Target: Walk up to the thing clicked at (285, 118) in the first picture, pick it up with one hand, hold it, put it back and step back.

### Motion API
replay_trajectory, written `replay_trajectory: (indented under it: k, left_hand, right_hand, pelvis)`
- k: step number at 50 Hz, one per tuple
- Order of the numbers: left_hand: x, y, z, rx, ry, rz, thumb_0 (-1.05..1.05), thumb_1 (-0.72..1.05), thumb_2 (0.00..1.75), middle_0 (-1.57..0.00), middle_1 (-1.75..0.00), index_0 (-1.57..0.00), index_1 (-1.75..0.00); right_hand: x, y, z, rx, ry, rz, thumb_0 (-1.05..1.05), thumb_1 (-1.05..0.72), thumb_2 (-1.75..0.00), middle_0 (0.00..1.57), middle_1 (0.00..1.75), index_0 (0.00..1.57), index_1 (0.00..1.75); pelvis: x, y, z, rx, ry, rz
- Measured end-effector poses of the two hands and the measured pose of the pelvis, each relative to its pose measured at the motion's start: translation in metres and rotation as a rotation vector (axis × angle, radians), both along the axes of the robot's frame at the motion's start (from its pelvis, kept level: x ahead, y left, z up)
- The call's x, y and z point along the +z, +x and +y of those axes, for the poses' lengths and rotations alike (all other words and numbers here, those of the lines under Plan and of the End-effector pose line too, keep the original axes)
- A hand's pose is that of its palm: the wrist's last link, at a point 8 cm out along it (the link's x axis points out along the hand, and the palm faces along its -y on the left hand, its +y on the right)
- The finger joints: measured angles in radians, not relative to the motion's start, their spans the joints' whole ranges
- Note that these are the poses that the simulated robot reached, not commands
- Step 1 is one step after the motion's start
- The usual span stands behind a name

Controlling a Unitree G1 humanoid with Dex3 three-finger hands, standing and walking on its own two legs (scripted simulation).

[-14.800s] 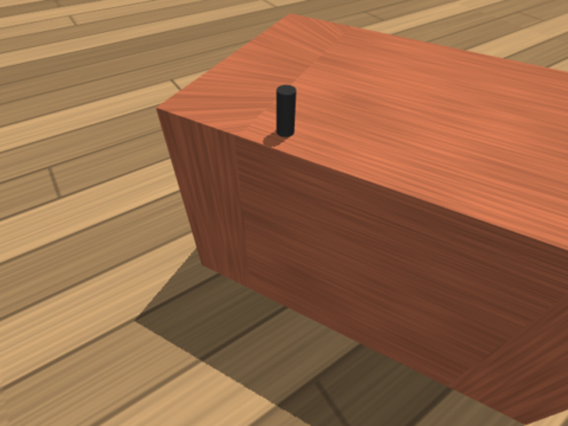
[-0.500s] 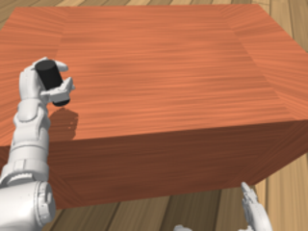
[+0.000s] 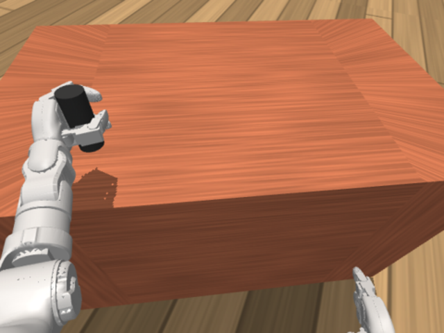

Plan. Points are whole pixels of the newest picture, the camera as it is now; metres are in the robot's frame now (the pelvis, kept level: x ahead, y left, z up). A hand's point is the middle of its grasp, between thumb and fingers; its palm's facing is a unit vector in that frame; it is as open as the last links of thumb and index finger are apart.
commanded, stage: lift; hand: left
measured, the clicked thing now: (81, 120) +0.46 +0.22 +0.15
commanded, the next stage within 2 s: hold in 1.18 s
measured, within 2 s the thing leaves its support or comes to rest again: neither
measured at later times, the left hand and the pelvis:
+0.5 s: hand (72, 106) +0.40 +0.19 +0.23, palm faces +0.17 -0.99 -0.03, open 5.9 cm; pelvis +0.00 +0.00 +0.01, yaw +1 degrees
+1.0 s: hand (55, 109) +0.34 +0.17 +0.27, palm faces +0.14 -0.99 -0.01, open 5.9 cm; pelvis -0.02 -0.01 +0.02, yaw +2 degrees
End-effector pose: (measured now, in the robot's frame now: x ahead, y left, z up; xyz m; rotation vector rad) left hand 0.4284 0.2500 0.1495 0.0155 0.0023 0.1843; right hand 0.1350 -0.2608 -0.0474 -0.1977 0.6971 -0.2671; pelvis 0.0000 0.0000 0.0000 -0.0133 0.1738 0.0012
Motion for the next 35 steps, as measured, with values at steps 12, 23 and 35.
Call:
replay_trajectory:
  k: [12, 23, 35]
  left_hand:
    - [0.03, -0.019, -0.004, -0.004, 0.014, -0.049, 0.03, 0.13, 1.14, -1.05, -1.13, -0.94, -1.14]
    - [0.071, -0.053, -0.015, -0.024, 0.027, -0.078, 0.03, 0.13, 1.15, -1.04, -1.13, -0.93, -1.15]
    - [0.098, -0.09, -0.021, -0.035, 0.023, -0.047, 0.03, 0.13, 1.14, -1.04, -1.13, -0.93, -1.15]
  right_hand:
    - [0.009, 0.005, 0.0, -0.007, 0.005, -0.061, -0.01, 0.55, -0.05, 0.05, 0.05, 0.05, 0.05]
    - [0.008, 0.013, 0.015, 0.034, 0.065, -0.108, -0.01, 0.55, -0.04, 0.05, 0.05, 0.05, 0.05]
    - [0.009, 0.01, 0.007, 0.055, 0.071, -0.133, -0.01, 0.56, -0.04, 0.05, 0.05, 0.05, 0.05]
  pelvis:
    - [0.005, 0.003, 0.001, 0.002, 0.0, -0.043]
    - [0.011, 0.003, 0.001, 0.011, 0.004, -0.105]
    - [0.016, -0.007, -0.004, 0.023, 0.015, -0.157]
